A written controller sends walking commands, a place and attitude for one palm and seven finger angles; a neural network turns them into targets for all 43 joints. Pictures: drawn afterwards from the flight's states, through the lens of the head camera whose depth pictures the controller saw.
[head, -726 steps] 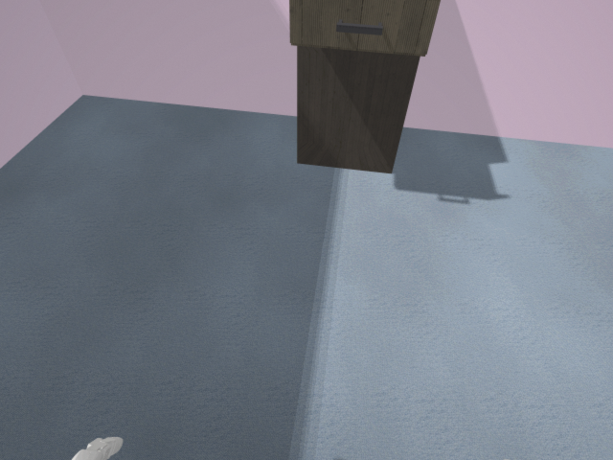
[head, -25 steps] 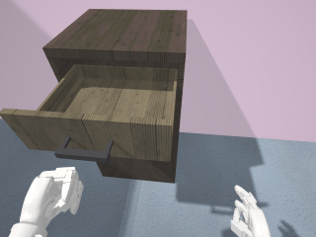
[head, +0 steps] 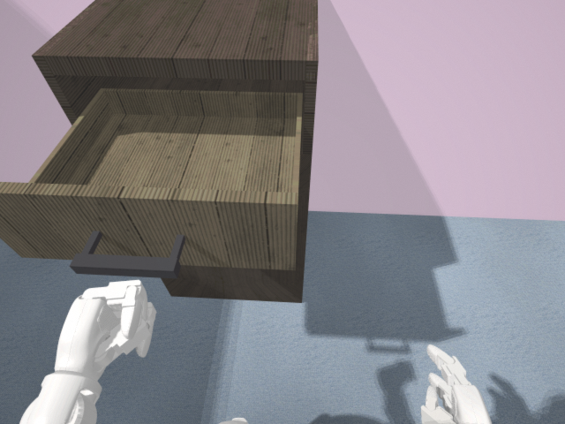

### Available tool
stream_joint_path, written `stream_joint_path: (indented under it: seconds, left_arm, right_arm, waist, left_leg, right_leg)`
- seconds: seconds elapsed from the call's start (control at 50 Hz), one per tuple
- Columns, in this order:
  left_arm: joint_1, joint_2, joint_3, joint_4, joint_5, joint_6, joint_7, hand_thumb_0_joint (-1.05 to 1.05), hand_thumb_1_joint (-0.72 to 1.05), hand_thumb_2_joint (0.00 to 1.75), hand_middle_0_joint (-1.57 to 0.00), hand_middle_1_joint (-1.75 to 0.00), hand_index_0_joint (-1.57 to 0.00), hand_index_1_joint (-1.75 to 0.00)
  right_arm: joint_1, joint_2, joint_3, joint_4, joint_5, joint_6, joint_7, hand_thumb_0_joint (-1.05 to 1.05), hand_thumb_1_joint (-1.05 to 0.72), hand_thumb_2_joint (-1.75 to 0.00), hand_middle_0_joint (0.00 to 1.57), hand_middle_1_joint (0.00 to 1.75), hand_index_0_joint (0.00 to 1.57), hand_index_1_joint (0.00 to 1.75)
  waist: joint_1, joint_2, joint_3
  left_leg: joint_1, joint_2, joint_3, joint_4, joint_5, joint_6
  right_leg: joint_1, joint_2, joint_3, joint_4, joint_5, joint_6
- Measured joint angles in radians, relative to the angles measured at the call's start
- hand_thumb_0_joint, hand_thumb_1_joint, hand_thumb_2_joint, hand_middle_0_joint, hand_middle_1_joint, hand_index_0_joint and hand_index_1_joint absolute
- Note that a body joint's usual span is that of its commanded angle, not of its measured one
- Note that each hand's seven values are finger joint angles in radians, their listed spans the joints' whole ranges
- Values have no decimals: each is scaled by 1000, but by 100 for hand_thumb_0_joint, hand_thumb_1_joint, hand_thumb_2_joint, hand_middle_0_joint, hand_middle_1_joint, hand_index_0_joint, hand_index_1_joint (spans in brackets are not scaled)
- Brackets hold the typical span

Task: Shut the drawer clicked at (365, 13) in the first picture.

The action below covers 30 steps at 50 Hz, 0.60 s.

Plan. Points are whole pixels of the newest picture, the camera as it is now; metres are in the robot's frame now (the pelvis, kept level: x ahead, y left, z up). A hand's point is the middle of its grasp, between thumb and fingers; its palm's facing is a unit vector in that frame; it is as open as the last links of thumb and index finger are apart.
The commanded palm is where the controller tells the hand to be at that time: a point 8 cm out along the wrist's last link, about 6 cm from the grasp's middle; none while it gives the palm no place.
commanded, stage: bring the fist close to the handle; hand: left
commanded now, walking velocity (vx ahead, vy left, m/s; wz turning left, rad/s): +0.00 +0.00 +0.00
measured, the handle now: (131, 253) +0.32 +0.23 +0.08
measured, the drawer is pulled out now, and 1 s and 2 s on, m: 0.29 0.27 0.14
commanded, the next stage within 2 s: push the drawer shut in 0.32 s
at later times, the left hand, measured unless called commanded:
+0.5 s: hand (140, 326) +0.22 +0.19 +0.07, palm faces +0.00 -1.00 -0.06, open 3.3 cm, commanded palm +0.21 +0.25 +0.08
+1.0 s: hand (150, 295) +0.26 +0.19 +0.07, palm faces +0.00 -1.00 -0.06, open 3.1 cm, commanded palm +0.26 +0.24 +0.08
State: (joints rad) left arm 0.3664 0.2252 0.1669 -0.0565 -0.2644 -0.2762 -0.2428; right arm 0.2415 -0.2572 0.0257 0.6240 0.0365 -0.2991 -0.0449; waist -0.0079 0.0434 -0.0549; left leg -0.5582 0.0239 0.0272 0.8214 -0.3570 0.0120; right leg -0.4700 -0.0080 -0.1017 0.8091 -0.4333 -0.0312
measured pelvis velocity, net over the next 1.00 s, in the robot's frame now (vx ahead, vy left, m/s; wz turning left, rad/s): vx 0.00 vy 0.00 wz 0.01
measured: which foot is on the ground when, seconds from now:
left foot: down 0.00-1.00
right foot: down 0.00-1.00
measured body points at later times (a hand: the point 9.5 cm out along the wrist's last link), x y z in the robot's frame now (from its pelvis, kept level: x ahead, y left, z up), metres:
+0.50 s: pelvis +0.01 +0.00 +0.00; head +0.04 -0.01 +0.45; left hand +0.22 +0.24 +0.08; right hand +0.19 -0.23 -0.08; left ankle +0.04 +0.11 -0.70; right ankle -0.01 -0.10 -0.70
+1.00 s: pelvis +0.00 +0.00 +0.00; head +0.03 -0.01 +0.45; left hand +0.26 +0.24 +0.08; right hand +0.17 -0.24 -0.09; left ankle +0.04 +0.11 -0.70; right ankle -0.01 -0.10 -0.70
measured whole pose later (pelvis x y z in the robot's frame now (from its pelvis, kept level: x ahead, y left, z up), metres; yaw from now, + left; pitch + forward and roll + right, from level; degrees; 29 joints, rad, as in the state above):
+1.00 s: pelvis +0.00 +0.00 +0.00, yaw +1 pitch +6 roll -1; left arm 0.16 0.25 0.17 0.11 -0.27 -0.28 -0.25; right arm 0.23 -0.27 0.04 0.63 0.04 -0.22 -0.06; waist 0.00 0.05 -0.05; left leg -0.57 0.02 0.01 0.82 -0.36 0.01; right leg -0.48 -0.01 -0.11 0.81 -0.44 -0.03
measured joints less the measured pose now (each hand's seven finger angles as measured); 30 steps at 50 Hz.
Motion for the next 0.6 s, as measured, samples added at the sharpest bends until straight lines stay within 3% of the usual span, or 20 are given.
stream_joint_path:
  seconds: [0.44,0.6]
  left_arm:
    - [58,6,22,-34,-23,-13,-19,2,90,89,-140,-160,-140,-160]
    - [-31,10,3,5,-13,1,-14,2,90,89,-140,-160,-140,-160]
  right_arm:
    - [-14,1,-4,-32,5,39,5,1,-90,-90,20,29,20,30]
    - [-25,2,11,-34,4,52,-3,1,-90,-90,20,29,20,30]
  waist:
    - [7,4,-19]
    - [7,2,-13]
  left_leg:
    - [-14,1,-8,20,-25,-1]
    - [-27,-2,-12,29,-26,-1]
  right_leg:
    - [-5,2,-6,6,-20,1]
    - [-16,0,-10,17,-24,1]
